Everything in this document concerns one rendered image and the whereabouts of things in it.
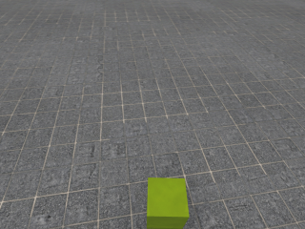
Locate carton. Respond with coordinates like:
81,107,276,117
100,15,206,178
147,177,190,229

